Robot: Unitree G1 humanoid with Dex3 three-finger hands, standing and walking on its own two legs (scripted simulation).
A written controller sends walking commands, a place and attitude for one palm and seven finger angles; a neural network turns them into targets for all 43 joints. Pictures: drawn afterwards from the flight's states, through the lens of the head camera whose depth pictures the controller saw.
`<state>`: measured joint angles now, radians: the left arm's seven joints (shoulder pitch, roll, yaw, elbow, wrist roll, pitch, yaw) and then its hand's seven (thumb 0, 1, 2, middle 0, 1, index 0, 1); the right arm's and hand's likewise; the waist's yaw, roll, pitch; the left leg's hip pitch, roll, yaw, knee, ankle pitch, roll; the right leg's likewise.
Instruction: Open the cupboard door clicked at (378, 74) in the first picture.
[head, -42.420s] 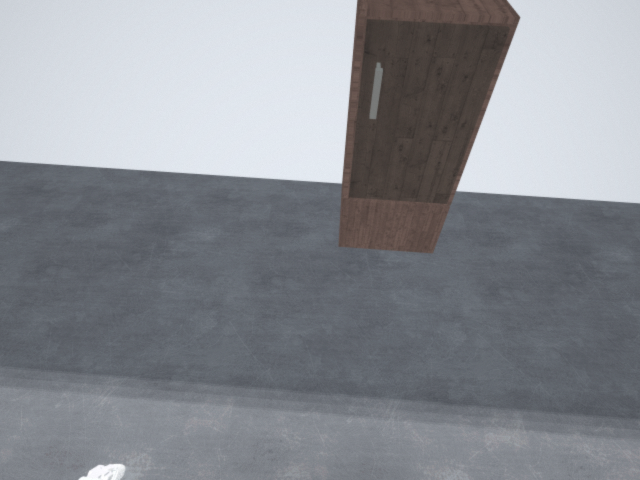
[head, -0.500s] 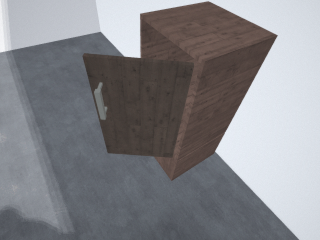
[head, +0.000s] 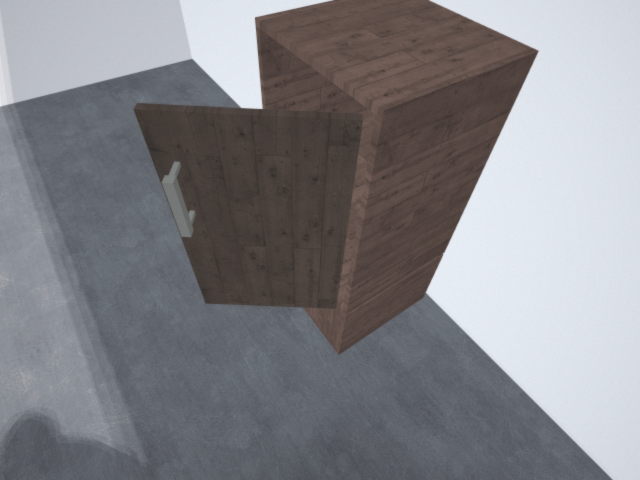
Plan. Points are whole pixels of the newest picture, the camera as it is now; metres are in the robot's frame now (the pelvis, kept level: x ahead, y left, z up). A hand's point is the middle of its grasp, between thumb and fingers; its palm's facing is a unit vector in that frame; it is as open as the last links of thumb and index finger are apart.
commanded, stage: come to a stop and stand still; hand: left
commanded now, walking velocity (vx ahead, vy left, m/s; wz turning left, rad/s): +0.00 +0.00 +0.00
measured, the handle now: (181, 200) +0.57 +0.29 -0.04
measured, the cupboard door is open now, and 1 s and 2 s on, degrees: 54 54 54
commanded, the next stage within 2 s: look again from close up in 0.50 s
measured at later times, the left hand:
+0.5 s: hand out of the picture -0.03 +0.23 -0.17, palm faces -0.01 -0.97 -0.24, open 7.4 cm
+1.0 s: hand out of the picture -0.01 +0.18 -0.17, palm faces -0.02 -0.98 -0.18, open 7.3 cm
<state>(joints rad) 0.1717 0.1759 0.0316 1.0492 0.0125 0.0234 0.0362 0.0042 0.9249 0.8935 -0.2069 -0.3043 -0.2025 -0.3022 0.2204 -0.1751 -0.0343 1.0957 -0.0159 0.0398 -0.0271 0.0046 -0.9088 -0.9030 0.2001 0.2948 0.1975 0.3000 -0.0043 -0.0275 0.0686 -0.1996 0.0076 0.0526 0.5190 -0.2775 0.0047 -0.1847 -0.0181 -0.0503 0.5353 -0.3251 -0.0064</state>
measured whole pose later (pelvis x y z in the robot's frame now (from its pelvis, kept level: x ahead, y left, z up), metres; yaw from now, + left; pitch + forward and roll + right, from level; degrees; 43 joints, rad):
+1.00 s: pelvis -0.01 +0.01 +0.00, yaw -2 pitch -1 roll +0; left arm 0.28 0.14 -0.01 1.12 0.02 -0.01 0.03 0.02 0.92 0.89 -0.20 -0.30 -0.20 -0.30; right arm 0.29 -0.13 0.01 1.13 -0.02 -0.02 -0.02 0.01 -0.91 -0.90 0.20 0.30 0.20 0.30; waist 0.00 -0.01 0.03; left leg -0.20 -0.01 0.09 0.46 -0.25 0.03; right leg -0.20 -0.03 -0.02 0.48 -0.27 0.01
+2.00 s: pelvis +0.05 +0.02 +0.00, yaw +1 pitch -1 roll +1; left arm 0.19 0.16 0.03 1.00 0.03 -0.02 0.04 0.00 0.94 0.89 -0.21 -0.30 -0.20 -0.30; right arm 0.25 -0.15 -0.02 1.08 -0.01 0.02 -0.03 0.02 -0.93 -0.90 0.20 0.30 0.20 0.30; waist 0.00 0.00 0.06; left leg -0.26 0.02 0.05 0.68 -0.43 -0.01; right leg -0.24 -0.04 -0.12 0.54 -0.29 -0.04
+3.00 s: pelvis +0.03 +0.07 +0.01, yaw -1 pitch -2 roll +0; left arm 0.34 0.11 -0.02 1.11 0.02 -0.01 0.03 0.01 0.91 0.89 -0.20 -0.30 -0.20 -0.30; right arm 0.32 -0.12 0.01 1.12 -0.01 -0.01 -0.02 0.00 -0.91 -0.90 0.20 0.29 0.20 0.30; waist 0.00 -0.01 0.03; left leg -0.18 -0.01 0.10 0.45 -0.23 0.04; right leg -0.21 -0.07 -0.07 0.46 -0.20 0.03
